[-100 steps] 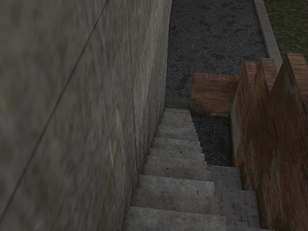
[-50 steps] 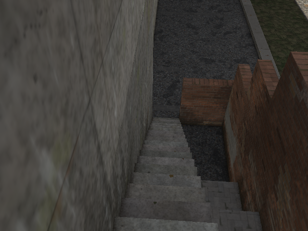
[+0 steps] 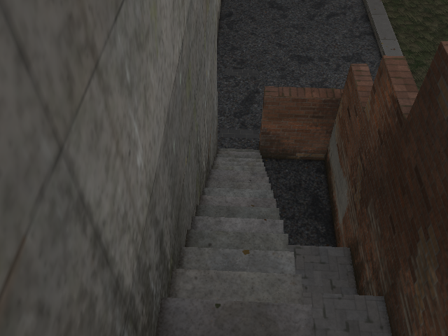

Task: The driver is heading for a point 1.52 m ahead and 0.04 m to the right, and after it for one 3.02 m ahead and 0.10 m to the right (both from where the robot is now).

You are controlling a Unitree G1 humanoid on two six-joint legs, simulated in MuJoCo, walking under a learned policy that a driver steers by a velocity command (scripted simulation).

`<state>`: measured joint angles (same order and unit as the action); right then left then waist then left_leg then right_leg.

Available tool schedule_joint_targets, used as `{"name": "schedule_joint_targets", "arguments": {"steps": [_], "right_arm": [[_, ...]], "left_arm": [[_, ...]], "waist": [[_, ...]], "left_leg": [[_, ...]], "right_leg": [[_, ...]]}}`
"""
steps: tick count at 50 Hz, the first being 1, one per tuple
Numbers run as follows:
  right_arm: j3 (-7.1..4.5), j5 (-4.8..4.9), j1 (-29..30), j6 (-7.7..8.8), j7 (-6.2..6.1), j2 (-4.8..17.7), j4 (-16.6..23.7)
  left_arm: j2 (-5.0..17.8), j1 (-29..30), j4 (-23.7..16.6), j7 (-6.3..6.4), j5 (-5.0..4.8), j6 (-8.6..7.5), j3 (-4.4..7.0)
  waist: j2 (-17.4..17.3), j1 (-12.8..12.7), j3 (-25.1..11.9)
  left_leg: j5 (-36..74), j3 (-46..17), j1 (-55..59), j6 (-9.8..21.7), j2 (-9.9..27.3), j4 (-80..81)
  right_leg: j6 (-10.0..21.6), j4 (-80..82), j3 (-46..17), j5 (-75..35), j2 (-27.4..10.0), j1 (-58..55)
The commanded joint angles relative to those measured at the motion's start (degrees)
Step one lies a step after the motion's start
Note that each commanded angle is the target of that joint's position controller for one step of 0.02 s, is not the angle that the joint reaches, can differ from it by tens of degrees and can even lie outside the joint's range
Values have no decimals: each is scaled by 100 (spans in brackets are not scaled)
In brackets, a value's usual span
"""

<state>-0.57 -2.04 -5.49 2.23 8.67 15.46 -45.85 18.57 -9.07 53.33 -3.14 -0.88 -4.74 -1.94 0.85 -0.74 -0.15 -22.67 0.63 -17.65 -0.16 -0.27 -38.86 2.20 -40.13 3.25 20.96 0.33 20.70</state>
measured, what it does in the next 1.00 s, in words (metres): stands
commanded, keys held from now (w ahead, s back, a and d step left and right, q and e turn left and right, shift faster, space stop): no key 1.00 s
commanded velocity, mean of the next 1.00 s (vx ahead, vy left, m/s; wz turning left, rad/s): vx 0.00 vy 0.00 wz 0.00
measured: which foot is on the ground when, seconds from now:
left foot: down 0.00-1.00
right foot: down 0.00-1.00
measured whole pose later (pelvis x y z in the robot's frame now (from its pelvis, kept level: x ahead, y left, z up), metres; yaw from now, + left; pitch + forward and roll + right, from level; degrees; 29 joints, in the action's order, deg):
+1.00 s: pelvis +0.00 -0.01 +0.01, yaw -1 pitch -1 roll +0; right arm -0.8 -2.7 -16.8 -0.6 8.4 12.2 -49.8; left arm 15.5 -12.4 59.9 -2.2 -0.5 -4.0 -2.3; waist 1.5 0.5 3.0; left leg -18.6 1.3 -10.9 -1.2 1.4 -30.2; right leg 3.2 -31.0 2.3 16.4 2.4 14.2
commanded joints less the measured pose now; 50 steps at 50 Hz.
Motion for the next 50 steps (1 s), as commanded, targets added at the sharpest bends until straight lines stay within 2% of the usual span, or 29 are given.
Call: {"name": "schedule_joint_targets", "arguments": {"steps": [1, 3, 19, 50], "right_arm": [[-135, -12, -43, 10, -13, 591, 295], [-159, -22, -37, 18, -6, 628, 314], [-149, -74, -646, -43, -37, 498, 133], [-153, -59, -1453, -254, -37, 270, -213]], "left_arm": [[590, -12, -164, 19, 9, -51, 106], [624, -19, -104, 39, 24, -60, 97], [496, -228, 210, 88, 46, -61, 41], [317, -572, 532, 109, 31, 43, 81]], "waist": [[-23, 65, -308], [-130, 88, -271], [-63, 63, 18], [-85, 123, 195]], "left_leg": [[1399, -97, -140, -47, 160, 752], [1307, -95, -61, -46, 156, 836], [1042, -58, -63, -7, 117, 1230], [1348, 194, 111, -128, 67, 1401]], "right_leg": [[-303, 709, -415, -1631, -231, -698], [-289, 762, -405, -1433, -226, -626], [-248, 1096, -376, -1073, -141, -840], [-216, 1385, -381, -1660, 73, -1244]]}}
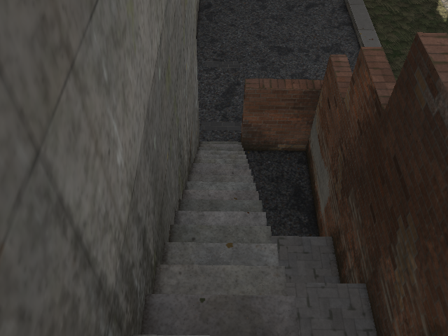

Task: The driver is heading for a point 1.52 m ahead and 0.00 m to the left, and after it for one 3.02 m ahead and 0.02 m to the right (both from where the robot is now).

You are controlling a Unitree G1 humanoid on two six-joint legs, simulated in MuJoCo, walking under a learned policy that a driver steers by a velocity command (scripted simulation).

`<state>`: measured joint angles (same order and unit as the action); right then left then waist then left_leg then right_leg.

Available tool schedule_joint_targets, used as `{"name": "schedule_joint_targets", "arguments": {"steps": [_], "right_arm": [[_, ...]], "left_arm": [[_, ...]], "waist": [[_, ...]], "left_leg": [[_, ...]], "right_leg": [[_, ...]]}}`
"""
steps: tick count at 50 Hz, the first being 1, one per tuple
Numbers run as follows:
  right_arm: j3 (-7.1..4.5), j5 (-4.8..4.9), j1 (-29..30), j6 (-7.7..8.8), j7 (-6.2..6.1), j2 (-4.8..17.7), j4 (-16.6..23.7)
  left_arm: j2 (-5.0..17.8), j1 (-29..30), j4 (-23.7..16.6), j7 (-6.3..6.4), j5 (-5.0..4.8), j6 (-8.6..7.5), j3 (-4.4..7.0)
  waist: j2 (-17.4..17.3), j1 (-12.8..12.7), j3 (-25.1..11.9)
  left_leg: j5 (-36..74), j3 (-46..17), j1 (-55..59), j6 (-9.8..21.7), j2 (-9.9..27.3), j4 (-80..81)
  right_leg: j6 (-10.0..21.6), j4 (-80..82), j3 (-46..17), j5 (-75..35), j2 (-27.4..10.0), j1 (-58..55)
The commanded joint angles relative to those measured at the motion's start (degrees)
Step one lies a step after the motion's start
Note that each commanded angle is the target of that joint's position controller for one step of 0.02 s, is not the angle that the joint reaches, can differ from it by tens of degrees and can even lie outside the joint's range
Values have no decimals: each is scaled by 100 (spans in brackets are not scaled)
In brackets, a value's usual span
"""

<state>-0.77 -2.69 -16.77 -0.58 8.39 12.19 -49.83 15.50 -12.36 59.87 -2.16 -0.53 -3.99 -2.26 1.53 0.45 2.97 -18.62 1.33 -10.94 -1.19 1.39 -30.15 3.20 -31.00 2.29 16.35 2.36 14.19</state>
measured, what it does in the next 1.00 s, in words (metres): walks ahead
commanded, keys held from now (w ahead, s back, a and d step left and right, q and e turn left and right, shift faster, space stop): no key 0.40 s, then w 0.60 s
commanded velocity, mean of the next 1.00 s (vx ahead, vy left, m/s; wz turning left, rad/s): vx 0.19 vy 0.00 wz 0.00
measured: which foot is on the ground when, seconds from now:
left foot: down 0.00-0.58, up 0.60-1.00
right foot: down 0.00-1.00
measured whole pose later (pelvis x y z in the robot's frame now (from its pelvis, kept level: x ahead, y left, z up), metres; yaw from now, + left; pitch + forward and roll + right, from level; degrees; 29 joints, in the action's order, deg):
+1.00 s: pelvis +0.16 +0.03 -0.13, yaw +0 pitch +1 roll -2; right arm 2.5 -9.0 -14.7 2.0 8.2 10.8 -45.7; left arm 11.0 -29.4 59.0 1.5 4.2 -7.4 -6.2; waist -0.9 -5.3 -1.3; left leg 14.3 -2.3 -25.0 1.7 2.6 -30.6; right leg 2.0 -76.0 2.3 53.7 2.9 19.5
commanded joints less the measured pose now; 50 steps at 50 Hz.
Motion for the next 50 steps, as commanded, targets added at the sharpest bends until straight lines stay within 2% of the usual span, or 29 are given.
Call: {"name": "schedule_joint_targets", "arguments": {"steps": [1, 18, 20, 22, 24, 25, 26, 27, 28, 29, 30, 31, 32, 33, 34, 35, 36, 38, 39, 40, 41, 42, 43, 44, 45, 47, 48, 49, 50], "right_arm": [[-133, 7, -347, 19, -10, 590, 171], [-146, 14, -660, -43, -40, 514, -124], [-158, 73, -648, -100, -42, 521, -147], [-260, 1, -788, -118, -98, 740, -192], [-367, -191, -853, -83, -186, 953, -187], [-414, -268, -892, -30, -246, 967, -205], [-368, -309, -1025, 68, -312, 769, -265], [-359, -355, -903, 180, -354, 710, -187], [-501, 694, 76, 146, -885, 1063, -495], [-356, 767, 230, 142, -1028, 667, -357], [-276, 607, 626, 146, -1100, 412, -186], [-290, 470, 757, 84, -1184, 593, -29], [-342, 409, 684, 63, -1234, 787, -148], [-323, 375, 597, 21, -1263, 708, -180], [-127, -479, 182, 237, -752, 286, -49], [-78, -765, -312, 376, -503, -36, -192], [-71, -743, -607, 400, -343, -79, -265], [-77, -631, -691, 318, -152, 169, -188], [-15, -662, -297, 229, -137, 162, 14], [-4, -613, 69, 179, -138, 199, 198], [54, -568, 219, 194, -150, 163, 328], [134, -567, 470, 210, -103, 76, 514], [147, -588, 465, 232, -102, 35, 609], [167, -568, 498, 239, -71, 54, 719], [150, -576, 527, 203, -32, 197, 776], [204, -710, 514, 203, 0, 392, 804], [253, -604, 763, 293, 6, 347, 849], [219, -720, -153, 313, -28, 427, 593], [140, -540, -868, 407, -60, 501, 372]], "left_arm": [[616, -261, -110, 10, -4, -28, 113], [461, -492, -14, -7, 21, 105, 138], [480, -432, -69, -22, 16, 70, 160], [627, -471, -99, 20, 36, 61, 250], [769, -482, -258, 124, 127, 7, 381], [722, -572, -281, 157, 117, 3, 402], [651, -524, -386, 199, 156, -42, 399], [440, -705, -454, 259, 157, -148, 358], [-358, -1204, -477, 36, 570, 125, 182], [-254, -1570, -398, 5, 551, 194, 240], [245, -1789, -362, 82, 495, 171, 408], [899, -2487, -217, 102, 333, 161, 598], [927, -2712, -189, 113, 331, 134, 605], [1091, -2511, -191, 158, 346, 93, 687], [651, -2395, -383, 146, 183, -343, 325], [-65, -1870, -253, 259, 382, -431, 95], [-232, -1811, -106, 288, 474, -450, -12], [40, -1456, -12, 350, 529, -516, -66], [-224, -1384, -49, 469, 543, -542, -185], [-245, -1975, 216, 543, 621, -534, -258], [-296, -2270, 291, 621, 611, -544, -312], [-281, -2028, 29, 720, 670, -579, -408], [-94, -1431, -243, 606, 840, -557, -445], [281, -1456, -292, 500, 889, -553, -347], [705, -1520, -297, 466, 709, -523, -235], [971, -1427, -434, 479, 436, -516, -126], [943, -1620, -362, 498, 210, -430, -93], [1103, -1184, -498, 320, 525, -373, -79], [979, -1174, -465, 290, 333, -234, -11]], "waist": [[-153, 5, -108], [-162, 15, 69], [-171, 21, 36], [-232, 38, 146], [-441, 91, 454], [-512, 157, 517], [-448, 129, 515], [-605, 66, 308], [-1514, -722, -410], [-540, -832, -555], [838, -935, -360], [1232, -1051, -132], [786, -929, 275], [715, -687, 554], [1039, -736, 1639], [-48, -275, 1186], [-10, -6, 645], [248, 254, 258], [353, 130, -14], [247, -122, 116], [135, -241, 97], [-79, -249, 114], [21, -1, -40], [177, -16, -17], [330, -52, 327], [44, -226, 761], [7, -496, 684], [452, -2, 401], [-281, 138, 274]], "left_leg": [[943, 129, -555, -28, -100, 539], [857, 210, -503, -37, -89, 727], [797, 206, -512, -39, -63, 719], [-120, 151, -536, 132, 0, 850], [-1648, -264, -741, 630, 332, 1084], [-2036, -463, -793, 877, 529, 1164], [-2119, -696, -944, 1063, 769, 1087], [-1939, -862, -1170, 1228, 927, 1040], [-511, -664, -1106, 863, 948, -62], [-75, -144, -1914, 623, 564, -1071], [-780, 392, -2880, 279, -5, -2685], [-1367, 94, -3621, 281, -103, -3373], [-1089, -207, -4084, 373, 56, -3841], [-685, -391, -4381, 374, 217, -4026], [424, -1693, -5261, 569, 46, -5749], [1595, -2055, -5420, 777, -41, -4988], [2071, -1614, -4741, 877, -75, -4734], [2446, -675, -3796, 767, -124, -5007], [3418, -832, -4152, 520, 160, -4132], [3728, -734, -4548, 380, 267, -3876], [4235, -701, -4471, 278, 383, -3444], [5604, -275, -3018, 293, 266, -2287], [5439, 306, -786, 236, -9, -2120], [4902, 451, -44, 84, -172, -2320], [4040, 338, -311, -4, -241, -2160], [3319, -291, -1320, 124, 52, -786], [2385, -302, -1615, 188, 30, 651], [3302, -619, -787, 414, 246, -200], [2936, -485, -399, 502, 253, 1986]], "right_leg": [[-317, 483, -285, -1209, -123, -603], [-424, 682, -277, -1253, -15, -779], [-452, 674, -306, -1332, -31, -818], [-382, 650, -214, 167, 66, -634], [-199, 222, -98, 1855, 169, -50], [-118, -17, -212, 2245, 104, 218], [-106, -350, -286, 2346, 52, 245], [-148, -870, -264, 1795, 34, -16], [151, -1006, -308, 770, -204, -630], [133, -516, -581, 509, -271, -1452], [212, 557, -2019, -248, -1059, -1834], [408, 1166, -3390, -448, -1702, -1838], [602, 1112, -3508, -1239, -1902, -1875], [831, 1246, -3529, -614, -2076, -1570], [1880, 468, -4283, 1350, -2255, 46], [1759, 85, -3184, 1088, -2112, -185], [1613, -34, -2506, 934, -1689, 348], [1418, -254, -1662, 1359, -1149, 1687], [1205, -593, -1466, 1136, -1062, 1314], [1231, -868, -1553, 1237, -1176, 1079], [1187, -1117, -1585, 1178, -1199, 1136], [1028, -1291, -961, 1513, -824, 2426], [841, -1208, -449, 2245, -564, 4104], [843, -1126, -506, 2664, -647, 4411], [918, -1295, -814, 2978, -794, 4135], [987, -1969, -1670, 2926, -1196, 2557], [1096, -2115, -2044, 2755, -1155, 1407], [995, -2956, -2462, 2026, -1327, 1499], [863, -3725, -2333, 2329, -1047, 757]]}}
